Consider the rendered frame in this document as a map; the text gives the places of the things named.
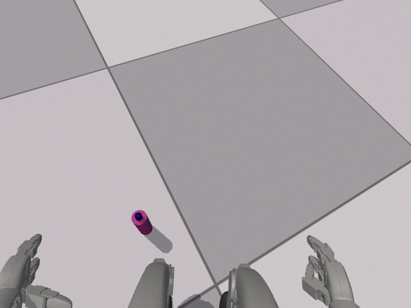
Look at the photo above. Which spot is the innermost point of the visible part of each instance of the left robot hand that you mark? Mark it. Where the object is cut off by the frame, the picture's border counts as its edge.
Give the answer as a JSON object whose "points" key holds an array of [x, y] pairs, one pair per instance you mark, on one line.
{"points": [[19, 272]]}

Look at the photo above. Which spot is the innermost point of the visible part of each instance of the left robot arm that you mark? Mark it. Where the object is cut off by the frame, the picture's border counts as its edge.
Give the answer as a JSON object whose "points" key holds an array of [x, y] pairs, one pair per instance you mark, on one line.
{"points": [[10, 298]]}

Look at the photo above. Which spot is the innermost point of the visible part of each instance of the right robot hand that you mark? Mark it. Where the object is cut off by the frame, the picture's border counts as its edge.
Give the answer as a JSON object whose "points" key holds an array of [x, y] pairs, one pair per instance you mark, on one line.
{"points": [[333, 283]]}

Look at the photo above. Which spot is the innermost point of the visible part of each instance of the bottle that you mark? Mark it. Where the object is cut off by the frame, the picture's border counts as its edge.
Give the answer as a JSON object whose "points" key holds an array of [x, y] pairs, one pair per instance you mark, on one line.
{"points": [[141, 221]]}

